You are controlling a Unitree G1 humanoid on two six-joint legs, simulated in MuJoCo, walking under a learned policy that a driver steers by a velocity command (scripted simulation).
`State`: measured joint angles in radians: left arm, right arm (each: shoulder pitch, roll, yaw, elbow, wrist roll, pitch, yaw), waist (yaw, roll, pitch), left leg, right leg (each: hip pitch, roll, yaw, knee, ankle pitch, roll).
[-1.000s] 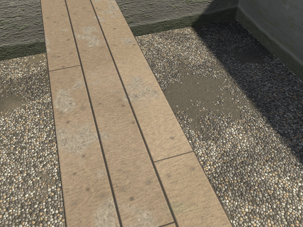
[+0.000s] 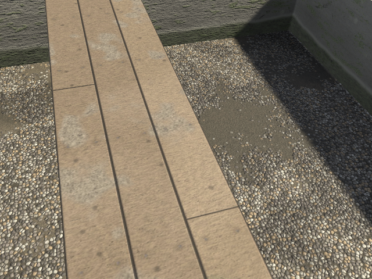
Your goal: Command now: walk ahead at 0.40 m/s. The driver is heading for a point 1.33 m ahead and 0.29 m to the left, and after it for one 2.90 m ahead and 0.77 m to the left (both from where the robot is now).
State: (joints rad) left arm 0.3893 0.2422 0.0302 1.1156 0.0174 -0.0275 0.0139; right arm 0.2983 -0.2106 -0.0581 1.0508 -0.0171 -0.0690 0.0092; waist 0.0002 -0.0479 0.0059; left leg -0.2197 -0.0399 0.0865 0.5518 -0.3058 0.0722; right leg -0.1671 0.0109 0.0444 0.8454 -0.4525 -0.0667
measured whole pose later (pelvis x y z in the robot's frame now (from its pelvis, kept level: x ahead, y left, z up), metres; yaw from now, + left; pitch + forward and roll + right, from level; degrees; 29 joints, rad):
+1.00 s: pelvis +0.50 +0.00 +0.00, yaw +0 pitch -1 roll +0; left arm 0.47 0.20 -0.03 1.07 0.03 -0.07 0.00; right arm 0.02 -0.21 -0.01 0.88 0.00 -0.03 0.02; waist 0.05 0.00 0.05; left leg -0.41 -0.04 0.10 0.55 -0.20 0.10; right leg 0.12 0.05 -0.06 0.35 -0.44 -0.06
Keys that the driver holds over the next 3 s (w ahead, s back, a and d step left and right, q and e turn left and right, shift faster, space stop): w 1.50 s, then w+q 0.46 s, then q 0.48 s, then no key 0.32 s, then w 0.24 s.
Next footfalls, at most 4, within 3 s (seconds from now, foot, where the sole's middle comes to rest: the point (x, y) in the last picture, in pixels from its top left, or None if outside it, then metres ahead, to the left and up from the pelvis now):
0.40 right None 0.37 -0.08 -0.77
1.00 left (165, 249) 0.65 0.08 -0.77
1.48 right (201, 197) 0.88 -0.06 -0.77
1.98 left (135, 156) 1.10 0.23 -0.77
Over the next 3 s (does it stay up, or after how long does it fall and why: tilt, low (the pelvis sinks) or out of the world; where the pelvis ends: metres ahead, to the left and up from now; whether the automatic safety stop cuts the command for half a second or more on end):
stays up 1.21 0.24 0.00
